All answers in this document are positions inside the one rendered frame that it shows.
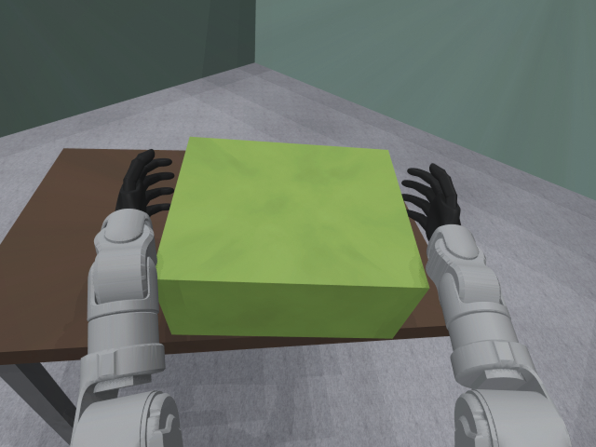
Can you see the robot right upper arm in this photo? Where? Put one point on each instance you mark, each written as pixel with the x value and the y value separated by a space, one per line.
pixel 507 418

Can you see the right robot hand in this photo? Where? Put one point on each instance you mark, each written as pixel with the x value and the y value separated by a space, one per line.
pixel 442 207

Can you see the table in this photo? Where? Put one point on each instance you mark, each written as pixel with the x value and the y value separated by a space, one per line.
pixel 44 263

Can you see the carton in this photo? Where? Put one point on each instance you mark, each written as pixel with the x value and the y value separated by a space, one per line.
pixel 287 239

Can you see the left robot forearm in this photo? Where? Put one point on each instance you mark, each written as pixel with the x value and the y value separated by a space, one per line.
pixel 123 307

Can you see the right robot forearm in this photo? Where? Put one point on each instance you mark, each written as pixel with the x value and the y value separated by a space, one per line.
pixel 486 351

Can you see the robot left upper arm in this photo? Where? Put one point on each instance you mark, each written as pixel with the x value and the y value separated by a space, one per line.
pixel 148 419

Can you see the left robot hand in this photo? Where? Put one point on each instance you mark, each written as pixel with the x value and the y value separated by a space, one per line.
pixel 133 194

